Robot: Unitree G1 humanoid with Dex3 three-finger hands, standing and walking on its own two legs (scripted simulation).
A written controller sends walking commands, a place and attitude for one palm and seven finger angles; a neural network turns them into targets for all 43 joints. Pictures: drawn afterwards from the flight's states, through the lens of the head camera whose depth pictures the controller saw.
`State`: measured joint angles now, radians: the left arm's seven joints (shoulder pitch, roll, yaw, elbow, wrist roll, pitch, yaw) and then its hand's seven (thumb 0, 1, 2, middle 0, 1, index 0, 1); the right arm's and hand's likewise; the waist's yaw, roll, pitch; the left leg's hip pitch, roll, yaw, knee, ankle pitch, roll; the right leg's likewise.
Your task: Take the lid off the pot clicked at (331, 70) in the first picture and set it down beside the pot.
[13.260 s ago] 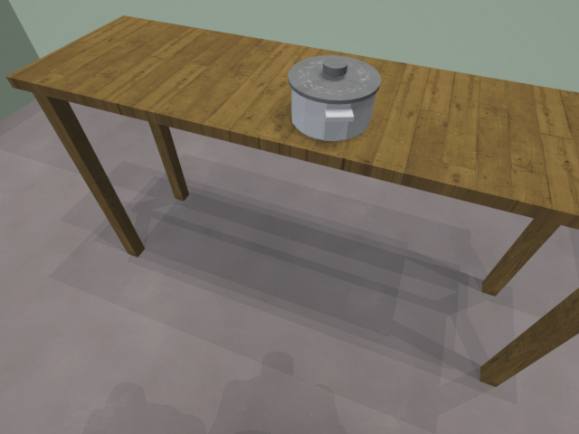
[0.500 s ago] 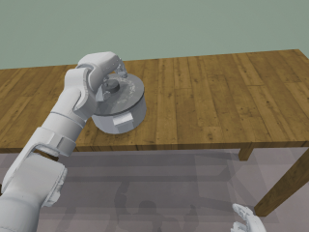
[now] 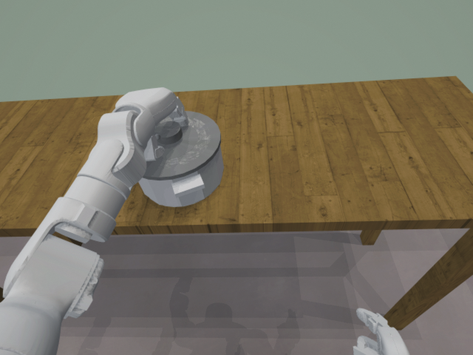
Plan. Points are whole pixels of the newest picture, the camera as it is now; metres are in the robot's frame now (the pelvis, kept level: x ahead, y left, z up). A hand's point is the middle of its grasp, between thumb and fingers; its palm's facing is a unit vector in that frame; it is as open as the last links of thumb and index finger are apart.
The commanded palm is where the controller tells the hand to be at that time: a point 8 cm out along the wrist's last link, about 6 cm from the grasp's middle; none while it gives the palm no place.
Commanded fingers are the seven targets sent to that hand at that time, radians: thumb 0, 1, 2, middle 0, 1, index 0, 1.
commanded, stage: close the fingers and squeeze the knob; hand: left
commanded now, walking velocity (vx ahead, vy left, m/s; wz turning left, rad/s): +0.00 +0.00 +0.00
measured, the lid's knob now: (168, 132) +0.46 +0.13 +0.15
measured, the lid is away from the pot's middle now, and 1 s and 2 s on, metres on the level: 0.00 0.00 0.01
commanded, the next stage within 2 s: lift the lid straight up in 1.48 s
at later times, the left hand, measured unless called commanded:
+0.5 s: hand (160, 137) +0.43 +0.13 +0.17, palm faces -0.24 -0.07 -0.97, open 8.9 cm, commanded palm +0.41 +0.14 +0.23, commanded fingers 0.00 0.06 1.16 -0.72 -0.73 -0.72 -0.73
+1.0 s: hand (161, 138) +0.43 +0.13 +0.17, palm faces -0.25 -0.08 -0.97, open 7.6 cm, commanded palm +0.41 +0.14 +0.23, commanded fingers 0.00 0.32 1.05 -0.76 -0.85 -0.78 -0.86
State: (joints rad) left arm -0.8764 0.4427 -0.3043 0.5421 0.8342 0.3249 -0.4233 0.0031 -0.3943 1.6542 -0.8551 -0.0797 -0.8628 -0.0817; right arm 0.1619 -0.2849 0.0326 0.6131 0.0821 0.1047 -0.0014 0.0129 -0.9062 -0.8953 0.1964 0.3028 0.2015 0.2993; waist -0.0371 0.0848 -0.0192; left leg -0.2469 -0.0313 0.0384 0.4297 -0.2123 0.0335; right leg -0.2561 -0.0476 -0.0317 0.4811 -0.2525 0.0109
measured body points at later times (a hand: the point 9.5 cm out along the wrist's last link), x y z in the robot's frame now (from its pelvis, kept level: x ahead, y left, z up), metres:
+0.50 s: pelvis +0.01 +0.00 +0.00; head +0.02 -0.04 +0.45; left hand +0.44 +0.13 +0.22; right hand +0.16 -0.23 -0.12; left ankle +0.01 +0.10 -0.74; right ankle +0.00 -0.13 -0.74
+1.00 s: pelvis +0.00 +0.00 +0.00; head +0.01 -0.05 +0.45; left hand +0.44 +0.13 +0.22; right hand +0.16 -0.25 -0.12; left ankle +0.01 +0.10 -0.74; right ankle +0.00 -0.13 -0.74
